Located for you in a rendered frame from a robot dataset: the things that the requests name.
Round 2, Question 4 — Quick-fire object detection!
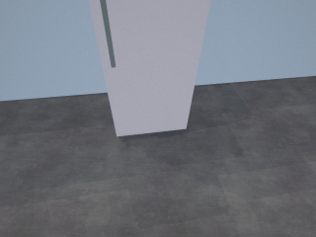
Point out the handle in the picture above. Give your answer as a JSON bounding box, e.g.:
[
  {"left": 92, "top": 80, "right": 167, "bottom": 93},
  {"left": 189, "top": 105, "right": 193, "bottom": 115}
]
[{"left": 100, "top": 0, "right": 116, "bottom": 68}]

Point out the fridge door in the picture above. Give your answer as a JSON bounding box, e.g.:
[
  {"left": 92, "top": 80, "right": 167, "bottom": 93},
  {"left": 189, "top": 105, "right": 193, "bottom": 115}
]
[{"left": 92, "top": 0, "right": 210, "bottom": 133}]

